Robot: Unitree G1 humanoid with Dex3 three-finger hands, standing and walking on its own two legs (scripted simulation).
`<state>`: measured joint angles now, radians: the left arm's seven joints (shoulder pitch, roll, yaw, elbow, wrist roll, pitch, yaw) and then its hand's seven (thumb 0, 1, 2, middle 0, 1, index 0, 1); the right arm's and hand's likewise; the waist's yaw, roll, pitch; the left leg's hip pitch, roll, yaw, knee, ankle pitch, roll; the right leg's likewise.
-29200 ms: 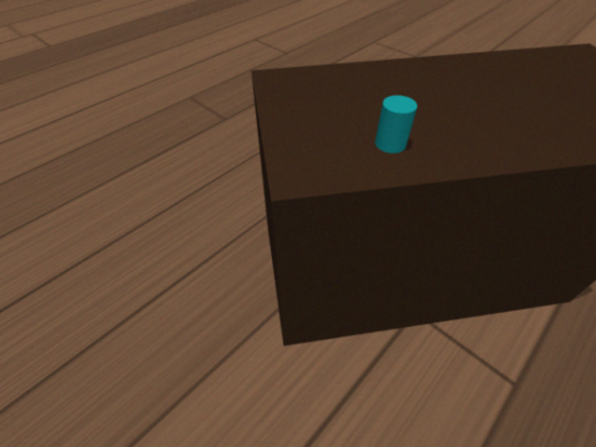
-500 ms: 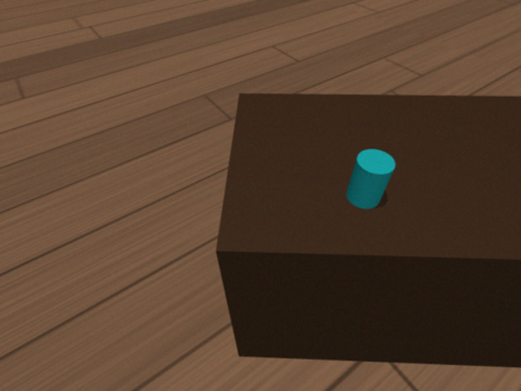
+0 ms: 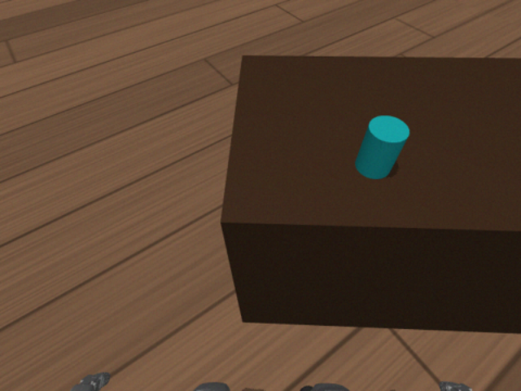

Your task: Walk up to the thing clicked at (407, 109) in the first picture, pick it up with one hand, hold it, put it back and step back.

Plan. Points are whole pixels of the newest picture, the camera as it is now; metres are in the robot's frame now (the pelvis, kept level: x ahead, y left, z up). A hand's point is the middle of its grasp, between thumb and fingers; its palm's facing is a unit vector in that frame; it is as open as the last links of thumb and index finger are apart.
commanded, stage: step back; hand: right
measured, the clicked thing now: (380, 148) +0.52 -0.22 +0.03
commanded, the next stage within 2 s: none
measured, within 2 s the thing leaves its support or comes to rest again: neither
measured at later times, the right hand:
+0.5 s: hand out of the picture +0.00 -0.21 -0.15, palm faces +0.04 +0.91 -0.42, open 7.4 cm
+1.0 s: hand out of the picture -0.13 -0.21 -0.16, palm faces -0.06 +0.89 -0.44, open 7.4 cm
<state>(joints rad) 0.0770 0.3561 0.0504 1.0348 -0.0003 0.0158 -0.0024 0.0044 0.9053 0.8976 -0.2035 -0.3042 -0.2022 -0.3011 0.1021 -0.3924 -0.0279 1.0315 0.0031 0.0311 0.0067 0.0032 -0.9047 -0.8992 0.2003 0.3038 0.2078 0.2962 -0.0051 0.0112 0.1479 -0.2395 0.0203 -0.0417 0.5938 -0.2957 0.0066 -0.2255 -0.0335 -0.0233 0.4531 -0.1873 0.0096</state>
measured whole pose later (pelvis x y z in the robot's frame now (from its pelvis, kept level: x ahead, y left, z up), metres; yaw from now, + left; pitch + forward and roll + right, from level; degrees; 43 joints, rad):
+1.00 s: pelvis -0.21 +0.07 -0.02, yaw +1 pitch -2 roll +1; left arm 0.08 0.38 0.06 0.75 0.03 0.06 0.01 0.00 0.90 0.90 -0.20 -0.30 -0.20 -0.30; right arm 0.18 -0.39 -0.05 0.88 -0.02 0.02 -0.03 0.00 -0.91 -0.90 0.20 0.30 0.21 0.30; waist 0.00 -0.04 0.20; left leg -0.23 -0.05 -0.04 0.63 -0.35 0.01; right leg -0.40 -0.05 -0.01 0.68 -0.23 0.00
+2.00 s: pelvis -0.51 +0.03 -0.01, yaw -2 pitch -1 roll -1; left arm 0.16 0.40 0.07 0.82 0.02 0.08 0.01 0.00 0.91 0.90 -0.20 -0.30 -0.20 -0.30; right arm 0.14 -0.37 -0.03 0.84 -0.04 0.03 -0.02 0.01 -0.90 -0.90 0.20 0.30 0.21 0.30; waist 0.01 -0.05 0.15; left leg -0.34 0.03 0.00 0.56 -0.20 0.02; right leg -0.38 0.07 0.14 1.08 -0.51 0.03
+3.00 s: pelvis -0.59 +0.00 -0.01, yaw +3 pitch -2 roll +0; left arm 0.17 0.34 0.04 0.99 0.03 -0.04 -0.01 0.01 0.90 0.90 -0.21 -0.30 -0.20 -0.30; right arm 0.19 -0.39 -0.04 0.99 -0.02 0.00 0.01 0.00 -0.91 -0.90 0.20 0.30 0.21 0.30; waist 0.02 0.03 0.07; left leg -0.30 0.02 -0.04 0.66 -0.41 0.00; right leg -0.25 -0.03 -0.06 0.60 -0.31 0.00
